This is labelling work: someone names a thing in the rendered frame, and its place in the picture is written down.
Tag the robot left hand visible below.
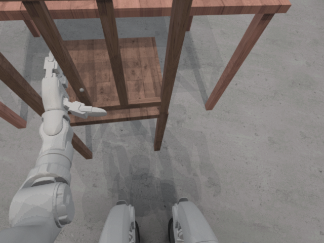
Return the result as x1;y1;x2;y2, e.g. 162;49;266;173
42;51;107;119

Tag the robot right thigh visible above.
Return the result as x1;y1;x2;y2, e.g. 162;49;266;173
172;201;219;243

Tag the left robot upper arm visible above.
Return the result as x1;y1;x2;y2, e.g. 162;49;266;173
0;182;75;243

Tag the left robot forearm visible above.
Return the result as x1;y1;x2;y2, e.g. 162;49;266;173
9;109;74;227

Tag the chair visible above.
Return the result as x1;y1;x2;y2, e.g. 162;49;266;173
0;0;193;159

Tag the left robot shin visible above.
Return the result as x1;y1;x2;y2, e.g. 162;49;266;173
116;200;136;243

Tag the table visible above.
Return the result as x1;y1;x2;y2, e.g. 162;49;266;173
0;0;292;129

